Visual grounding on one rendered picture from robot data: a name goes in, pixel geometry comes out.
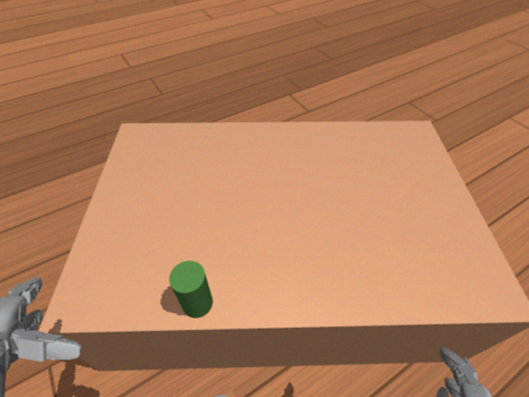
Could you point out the left robot hand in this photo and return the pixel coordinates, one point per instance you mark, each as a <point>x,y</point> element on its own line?
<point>27,342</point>

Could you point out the can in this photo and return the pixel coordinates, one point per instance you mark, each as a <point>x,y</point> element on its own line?
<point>189,283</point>

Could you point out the right robot hand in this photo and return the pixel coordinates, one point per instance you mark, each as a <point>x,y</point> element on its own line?
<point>466,382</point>

